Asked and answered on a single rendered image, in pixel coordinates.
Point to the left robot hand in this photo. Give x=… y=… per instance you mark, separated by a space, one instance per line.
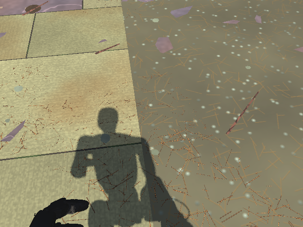
x=58 y=209

